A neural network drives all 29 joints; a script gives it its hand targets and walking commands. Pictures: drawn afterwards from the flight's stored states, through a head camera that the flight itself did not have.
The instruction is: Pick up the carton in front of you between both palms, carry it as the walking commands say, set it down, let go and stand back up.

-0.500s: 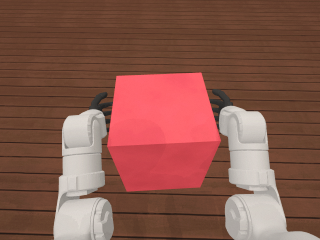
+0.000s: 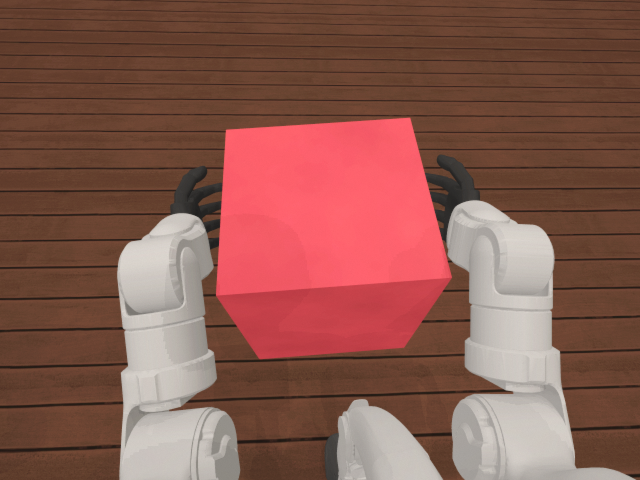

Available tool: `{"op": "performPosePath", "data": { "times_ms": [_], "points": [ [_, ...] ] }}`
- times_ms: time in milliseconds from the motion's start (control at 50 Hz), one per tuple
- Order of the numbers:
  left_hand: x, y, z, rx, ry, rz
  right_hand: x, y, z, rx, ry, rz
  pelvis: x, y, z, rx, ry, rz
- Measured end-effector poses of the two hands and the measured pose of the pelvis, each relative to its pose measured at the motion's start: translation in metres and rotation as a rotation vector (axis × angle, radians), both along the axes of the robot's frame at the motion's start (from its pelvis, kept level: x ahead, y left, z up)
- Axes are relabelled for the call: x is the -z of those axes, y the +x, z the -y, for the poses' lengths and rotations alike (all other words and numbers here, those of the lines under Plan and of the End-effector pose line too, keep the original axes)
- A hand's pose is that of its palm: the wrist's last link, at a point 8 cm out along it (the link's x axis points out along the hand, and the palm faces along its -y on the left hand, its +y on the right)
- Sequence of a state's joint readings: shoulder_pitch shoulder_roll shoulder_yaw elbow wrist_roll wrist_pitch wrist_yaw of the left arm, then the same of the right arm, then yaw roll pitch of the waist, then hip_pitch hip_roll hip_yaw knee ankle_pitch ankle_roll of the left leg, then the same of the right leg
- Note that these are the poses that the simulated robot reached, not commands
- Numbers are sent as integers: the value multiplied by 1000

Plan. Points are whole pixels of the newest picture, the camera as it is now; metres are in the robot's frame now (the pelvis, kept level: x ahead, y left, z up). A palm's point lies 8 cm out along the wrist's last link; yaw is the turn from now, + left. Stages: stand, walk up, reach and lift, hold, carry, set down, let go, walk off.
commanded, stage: carry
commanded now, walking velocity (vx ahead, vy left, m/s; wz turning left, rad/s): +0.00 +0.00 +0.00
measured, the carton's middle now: (326, 252) +0.38 -0.03 +0.03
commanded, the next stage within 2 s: none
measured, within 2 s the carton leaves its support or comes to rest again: neither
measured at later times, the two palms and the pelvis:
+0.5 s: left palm (86, 124) +0.41 +0.19 +0.22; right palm (413, 95) +0.43 -0.11 +0.23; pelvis +0.07 +0.01 +0.05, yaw +3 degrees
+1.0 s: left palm (104, 141) +0.44 +0.20 +0.18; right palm (387, 106) +0.47 -0.10 +0.18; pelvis +0.10 +0.02 +0.05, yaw +2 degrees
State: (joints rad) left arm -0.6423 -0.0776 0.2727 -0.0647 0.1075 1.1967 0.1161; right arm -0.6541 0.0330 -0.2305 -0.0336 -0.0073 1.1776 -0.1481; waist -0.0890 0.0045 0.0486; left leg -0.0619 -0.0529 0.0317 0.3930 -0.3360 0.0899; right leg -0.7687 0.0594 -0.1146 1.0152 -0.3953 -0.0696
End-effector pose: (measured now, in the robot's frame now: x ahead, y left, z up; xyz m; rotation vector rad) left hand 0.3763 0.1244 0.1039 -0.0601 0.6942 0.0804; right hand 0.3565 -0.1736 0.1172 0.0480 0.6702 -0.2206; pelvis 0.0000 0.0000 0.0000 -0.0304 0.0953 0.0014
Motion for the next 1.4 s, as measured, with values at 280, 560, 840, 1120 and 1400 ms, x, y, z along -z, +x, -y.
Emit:
{"op": "performPosePath", "data": {
  "times_ms": [280, 560, 840, 1120, 1400],
  "points": [
    [-44, 5, -65, -162, 26, -13, -59, 69, -68, -221, -55, -12, -34, 40, 14, -54, 27, 39],
    [-125, 47, -60, -68, 103, 12, -110, 77, -59, -152, -33, 12, -48, 84, -20, -46, 26, 66],
    [-78, 60, -73, -57, 109, -100, -74, 102, -73, -182, -56, -100, -46, 97, -26, -30, 38, 61],
    [-70, 76, -69, -74, 77, -79, -69, 115, -68, -155, -45, -78, -48, 104, -23, -33, 32, 42],
    [-118, 120, -57, -57, 85, 78, -104, 143, -55, -132, -49, 78, -30, 148, -21, -43, 27, 47]
  ]
}}
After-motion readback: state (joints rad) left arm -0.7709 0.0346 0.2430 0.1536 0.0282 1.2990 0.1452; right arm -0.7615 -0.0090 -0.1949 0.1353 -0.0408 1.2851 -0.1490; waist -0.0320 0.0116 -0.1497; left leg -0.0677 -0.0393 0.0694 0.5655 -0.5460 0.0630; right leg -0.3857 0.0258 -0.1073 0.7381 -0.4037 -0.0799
